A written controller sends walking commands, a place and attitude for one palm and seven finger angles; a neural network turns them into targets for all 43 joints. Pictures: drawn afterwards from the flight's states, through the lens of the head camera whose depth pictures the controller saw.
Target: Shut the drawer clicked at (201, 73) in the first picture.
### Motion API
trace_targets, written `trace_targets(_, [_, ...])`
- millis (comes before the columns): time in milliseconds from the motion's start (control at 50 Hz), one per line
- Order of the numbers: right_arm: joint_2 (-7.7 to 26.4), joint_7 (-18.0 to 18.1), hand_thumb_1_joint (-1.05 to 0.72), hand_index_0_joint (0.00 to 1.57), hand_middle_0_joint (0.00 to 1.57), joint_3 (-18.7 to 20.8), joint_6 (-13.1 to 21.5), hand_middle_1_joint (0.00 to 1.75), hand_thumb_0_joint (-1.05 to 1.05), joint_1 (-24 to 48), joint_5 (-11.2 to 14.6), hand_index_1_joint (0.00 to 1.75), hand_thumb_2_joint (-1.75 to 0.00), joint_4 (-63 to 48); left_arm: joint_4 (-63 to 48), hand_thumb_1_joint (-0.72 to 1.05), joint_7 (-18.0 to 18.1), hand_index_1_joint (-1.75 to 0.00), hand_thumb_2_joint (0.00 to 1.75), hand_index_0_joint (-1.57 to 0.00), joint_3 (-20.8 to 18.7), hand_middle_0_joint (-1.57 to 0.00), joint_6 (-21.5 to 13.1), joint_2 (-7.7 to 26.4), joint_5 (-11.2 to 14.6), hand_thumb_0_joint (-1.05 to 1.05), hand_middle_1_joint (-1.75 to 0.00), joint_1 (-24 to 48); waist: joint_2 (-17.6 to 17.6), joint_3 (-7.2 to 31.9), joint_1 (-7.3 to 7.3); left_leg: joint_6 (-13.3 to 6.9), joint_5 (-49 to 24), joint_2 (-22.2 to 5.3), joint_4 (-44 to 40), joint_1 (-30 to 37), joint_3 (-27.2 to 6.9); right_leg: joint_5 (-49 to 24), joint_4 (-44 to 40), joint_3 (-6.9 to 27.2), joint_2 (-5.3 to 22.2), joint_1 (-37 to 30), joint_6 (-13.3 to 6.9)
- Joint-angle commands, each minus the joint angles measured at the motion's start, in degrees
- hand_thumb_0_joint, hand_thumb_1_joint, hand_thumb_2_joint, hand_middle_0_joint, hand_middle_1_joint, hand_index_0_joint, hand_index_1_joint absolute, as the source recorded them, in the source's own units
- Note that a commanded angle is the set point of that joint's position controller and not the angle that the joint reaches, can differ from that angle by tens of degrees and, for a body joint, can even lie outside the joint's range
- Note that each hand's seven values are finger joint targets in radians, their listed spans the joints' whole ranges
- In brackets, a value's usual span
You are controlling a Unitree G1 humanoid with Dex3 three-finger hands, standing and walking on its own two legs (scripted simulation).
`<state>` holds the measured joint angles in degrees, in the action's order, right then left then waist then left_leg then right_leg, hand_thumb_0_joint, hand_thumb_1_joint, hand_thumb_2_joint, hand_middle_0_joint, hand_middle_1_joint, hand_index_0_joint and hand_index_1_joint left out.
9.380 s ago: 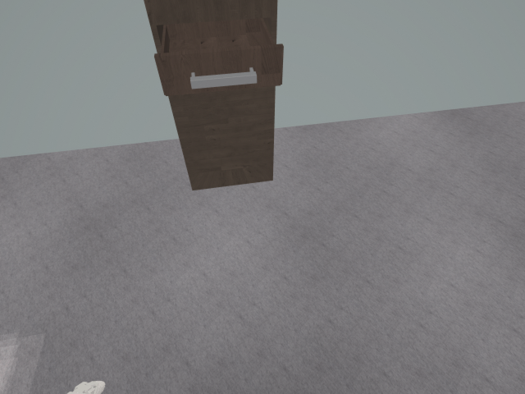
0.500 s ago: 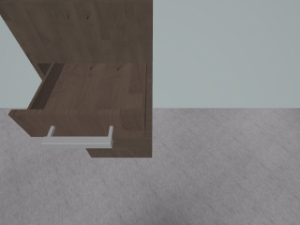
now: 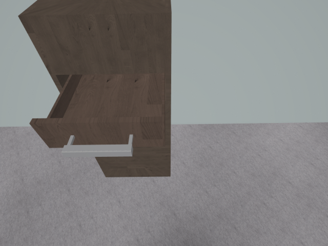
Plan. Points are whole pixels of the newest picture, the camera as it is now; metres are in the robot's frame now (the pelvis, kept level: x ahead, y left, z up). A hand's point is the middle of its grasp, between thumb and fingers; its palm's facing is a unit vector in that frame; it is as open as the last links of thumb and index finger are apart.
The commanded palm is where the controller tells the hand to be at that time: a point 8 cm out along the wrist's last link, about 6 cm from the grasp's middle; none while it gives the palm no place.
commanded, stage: look again from close up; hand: left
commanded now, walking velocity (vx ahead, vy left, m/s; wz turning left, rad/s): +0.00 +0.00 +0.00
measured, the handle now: (99, 144) +0.39 +0.22 -0.01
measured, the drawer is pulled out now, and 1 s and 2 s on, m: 0.23 0.23 0.23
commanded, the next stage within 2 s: raise the hand and make a fist in 0.56 s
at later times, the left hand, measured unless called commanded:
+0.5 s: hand out of the picture +0.01 +0.16 -0.17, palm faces +0.01 -0.98 -0.20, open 7.3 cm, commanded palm none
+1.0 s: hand (116, 220) +0.18 +0.12 +0.00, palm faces -0.01 -1.00 +0.02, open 6.4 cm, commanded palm +0.12 +0.20 -0.03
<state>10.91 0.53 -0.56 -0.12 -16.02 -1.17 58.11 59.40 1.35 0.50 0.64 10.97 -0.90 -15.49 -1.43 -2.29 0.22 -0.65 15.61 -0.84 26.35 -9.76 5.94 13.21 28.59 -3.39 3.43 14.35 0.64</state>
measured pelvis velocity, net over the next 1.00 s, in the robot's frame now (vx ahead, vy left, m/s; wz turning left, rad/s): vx -0.01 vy -0.02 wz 0.02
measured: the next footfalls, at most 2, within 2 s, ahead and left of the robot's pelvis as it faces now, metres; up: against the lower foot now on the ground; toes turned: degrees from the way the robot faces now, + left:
none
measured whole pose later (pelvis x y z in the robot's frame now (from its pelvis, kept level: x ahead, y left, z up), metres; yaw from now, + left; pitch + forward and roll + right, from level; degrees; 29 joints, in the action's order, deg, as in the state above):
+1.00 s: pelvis -0.01 -0.02 -0.05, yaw +1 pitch +8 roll +2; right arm 15.2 -0.7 4.8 15.9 -7.9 0.6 31.8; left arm 3.4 -13.4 -3.1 -32.0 6.0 10.6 -25.6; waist 2.3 6.1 0.1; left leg 1.2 26.4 -2.7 52.9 -34.7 4.2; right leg 24.1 54.7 -3.9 3.7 39.0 -1.4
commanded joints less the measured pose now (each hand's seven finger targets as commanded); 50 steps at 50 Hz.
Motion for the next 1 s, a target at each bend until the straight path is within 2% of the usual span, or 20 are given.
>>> trace_targets(0, [5.41,0.31,-0.90,0.20,0.20,0.86,1.49,0.30,0.00,-2.53,0.15,0.30,-0.90,-0.69,-1.70,0.90,0.15,-0.30,0.90,-0.20,-0.84,-0.20,-1.69,5.98,0.37,0.00,-0.30,-0.85,1.87,-0.11,-0.08,-1.46,-0.12,-5.18,-8.32,-3.16,-6.79,1.05,-5.77,4.79,2.83,-1.58,-2.45])
trace_targets(120, [4.52,0.61,-0.90,0.20,0.20,0.41,1.84,0.30,0.00,-3.69,0.39,0.30,-0.90,2.65,0.88,0.90,0.32,-0.30,0.90,-0.20,-0.65,-0.20,-2.09,5.34,0.45,0.00,-0.30,-1.80,2.45,-0.48,-0.14,-1.07,-5.51,-5.23,-7.21,-1.98,-5.94,-4.85,-5.22,4.71,3.35,-2.70,-2.51])
trace_targets(320, [2.54,0.86,-0.90,0.20,0.20,0.32,1.67,0.30,0.00,-4.17,0.47,0.30,-0.90,5.52,2.87,0.90,0.56,-0.30,0.90,-0.20,-0.73,-0.20,-2.23,4.23,0.37,0.00,-0.30,-2.57,1.32,-2.31,-0.31,-0.54,-4.67,-4.99,-7.27,-2.10,-5.13,-4.25,-6.60,4.80,3.50,-2.44,-2.75])
trace_targets(540, [2.03,1.11,-0.90,0.20,0.20,0.56,1.90,0.30,0.00,-4.00,0.40,0.30,-0.90,6.22,3.31,0.90,0.55,-0.30,0.90,-0.20,-1.00,-0.20,-2.59,3.93,0.34,0.00,-0.30,-3.01,1.41,-0.23,-0.44,-0.28,-8.36,-5.28,-6.40,-0.34,-4.63,-10.72,-6.09,4.46,3.67,-4.14,-2.83])
trace_targets(620, [2.12,1.17,-0.90,0.20,0.20,0.58,1.74,0.30,0.00,-3.79,0.42,0.30,-0.90,6.25,3.33,0.90,0.55,-0.30,0.90,-0.20,-0.96,-0.20,-2.46,3.82,0.29,0.00,-0.30,-2.67,1.33,-1.82,-0.35,-0.18,-7.61,-5.30,-6.77,-0.79,-4.67,-9.76,-6.55,4.40,3.51,-3.51,-2.83])
trace_targets(640, [4.44,0.73,-0.90,0.20,0.20,1.54,2.08,0.30,0.00,2.36,1.11,0.30,-0.90,2.27,5.79,0.90,2.89,-0.30,0.90,-0.20,-1.37,-0.20,-3.03,5.47,-0.09,0.00,-0.30,-8.03,6.24,-1.83,-2.70,1.54,-8.24,-6.15,6.15,-5.89,-2.62,-34.75,-5.57,7.84,7.41,-4.74,-1.27])
trace_targets(660, [14.07,3.58,-0.90,0.20,0.20,2.08,11.25,0.30,0.00,1.60,3.95,0.30,-0.90,-17.72,-82.72,0.90,1.98,-0.32,0.90,-0.22,-6.87,-0.22,-16.48,16.64,12.15,0.00,-0.32,35.87,-7.47,26.96,4.19,-0.80,-13.93,0.58,-2.39,8.69,-3.93,-24.39,-1.68,5.43,1.70,-11.48,-2.41])
trace_targets(680, [8.93,5.43,-0.90,0.20,0.20,1.98,15.69,0.30,0.00,5.94,2.74,0.30,-0.90,-15.00,-67.69,0.90,5.14,-0.34,0.90,-0.24,-7.62,-0.24,-13.49,12.85,7.05,0.00,-0.34,8.80,-13.70,25.94,-1.29,-1.10,-19.87,-0.31,-2.98,8.62,-2.87,-13.31,0.85,2.82,-1.42,-10.29,-3.67])
trace_targets(700, [6.91,4.97,-0.90,0.20,0.20,2.53,17.53,0.30,0.00,6.44,4.12,0.30,-0.90,-15.87,-58.56,0.90,6.79,-0.37,0.90,-0.26,0.43,-0.26,-5.68,-1.19,8.57,0.00,-0.37,-6.59,-11.34,13.24,0.01,0.48,-18.37,-1.37,-2.88,0.88,-4.25,-6.98,-0.04,-0.74,-1.58,-3.62,-2.85])
trace_targets(720, [8.36,4.47,-0.90,0.20,0.20,2.01,18.27,0.30,0.00,4.08,4.40,0.30,-0.90,-14.60,-60.35,0.90,5.43,-0.39,0.90,-0.28,3.61,-0.28,-5.34,-5.15,10.01,0.00,-0.39,-4.47,-3.82,6.21,1.52,0.19,-13.71,-1.00,-1.72,-1.67,-4.80,-6.14,-0.95,-1.93,-1.91,0.21,-1.81])
trace_targets(740, [9.88,4.20,-0.90,0.20,0.20,3.02,19.75,0.30,0.00,5.46,3.63,0.30,-0.90,-17.87,-63.31,0.90,4.81,-0.41,0.90,-0.30,1.50,-0.30,-7.92,-2.39,10.23,0.00,-0.41,-0.75,1.67,0.78,3.00,-0.49,-8.01,-0.34,0.45,-5.19,-6.18,-2.26,-1.14,-2.29,-2.00,5.31,-1.10])
trace_targets(760, [10.80,3.93,-0.90,0.20,0.20,4.06,20.47,0.30,0.00,4.40,2.66,0.30,-0.90,-19.24,-62.16,0.90,3.71,-0.43,0.90,-0.32,-1.45,-0.32,-11.19,-0.41,9.89,0.00,-0.43,-1.98,8.37,2.31,3.53,-0.71,-4.72,0.26,2.93,-7.98,-6.09,2.10,-0.29,-2.84,-2.25,8.76,-0.77])
trace_targets(780, [10.12,3.42,-0.90,0.20,0.20,4.68,21.08,0.30,0.00,5.13,1.90,0.30,-0.90,-21.23,-57.55,0.90,1.62,-0.45,0.90,-0.34,-1.65,-0.34,-14.44,-3.17,10.12,0.00,-0.45,-9.77,12.34,1.79,1.51,-0.39,-2.52,0.63,5.29,-12.21,-5.82,5.58,1.64,-3.21,-2.50,11.45,-0.71])
trace_targets(800, [9.65,2.38,-0.90,0.20,0.20,5.13,21.48,0.30,0.00,6.43,1.97,0.30,-0.90,-23.86,-54.75,0.90,-0.96,-0.47,0.90,-0.36,-2.66,-0.36,-17.95,-3.94,10.41,0.00,-0.47,-17.61,11.60,2.39,-1.25,0.19,-1.77,1.11,7.45,-15.11,-5.19,7.10,3.93,-2.82,-2.25,11.97,-1.23])
trace_targets(820, [9.18,1.30,-0.90,0.20,0.20,5.20,21.65,0.30,0.00,6.64,1.59,0.30,-0.90,-25.59,-53.67,0.90,-4.12,-0.50,0.90,-0.38,-1.67,-0.38,-22.25,-6.24,11.21,0.00,-0.50,-21.65,13.73,4.98,-2.37,0.69,-1.92,1.46,10.25,-18.25,-4.65,6.06,7.69,-2.89,-2.51,12.80,-1.37])
trace_targets(840, [9.01,0.22,-0.90,0.20,0.20,5.68,21.46,0.30,0.00,7.54,1.54,0.30,-0.90,-27.24,-53.88,0.90,-7.56,-0.52,0.90,-0.40,-1.79,-0.40,-26.77,-7.06,12.31,0.00,-0.52,-24.77,14.53,5.43,-3.27,1.13,-1.30,1.53,13.26,-22.07,-4.26,4.81,11.12,-2.62,-2.57,14.18,-1.54])
trace_targets(880, [9.55,-1.59,-0.90,0.20,0.20,6.65,20.69,0.30,0.00,9.46,1.10,0.30,-0.90,-30.04,-55.18,0.90,-14.08,-0.56,0.90,-0.44,-5.46,-0.44,-36.11,-3.31,13.39,0.00,-0.56,-24.54,11.75,8.17,-3.40,1.67,-0.55,2.17,19.70,-28.06,-3.53,1.52,16.98,-0.81,-2.08,16.17,-2.06])
trace_targets(900, [9.65,-2.17,-0.90,0.20,0.20,7.41,19.74,0.30,0.00,9.50,1.36,0.30,-0.90,-30.99,-53.45,0.90,-15.61,-0.58,0.90,-0.46,-10.62,-0.46,-38.00,0.98,12.88,0.00,-0.58,-26.32,8.05,9.50,-4.63,1.60,-1.10,2.43,21.85,-29.39,-3.20,0.08,18.87,0.52,-1.44,16.05,-2.75])
trace_targets(920, [9.73,-2.24,-0.90,0.20,0.20,7.25,18.53,0.30,0.00,10.77,1.66,0.30,-0.90,-33.72,-55.54,0.90,-16.31,-0.60,0.90,-0.48,-11.77,-0.48,-37.27,2.33,12.68,0.00,-0.60,-27.08,6.86,11.65,-5.71,1.08,-0.12,2.96,22.62,-31.43,-2.22,0.94,19.80,1.34,-1.05,15.46,-2.71])
trace_targets(980, [9.07,-0.80,-0.90,0.20,0.20,6.24,15.86,0.30,0.00,11.99,2.64,0.30,-0.90,-39.46,-68.24,0.90,-14.98,-0.67,0.90,-0.54,-9.23,-0.54,-32.16,2.11,13.72,0.00,-0.67,-17.76,1.81,15.70,-4.32,0.02,3.16,3.44,24.36,-32.63,-1.47,6.02,19.65,4.06,-0.91,16.45,-2.19])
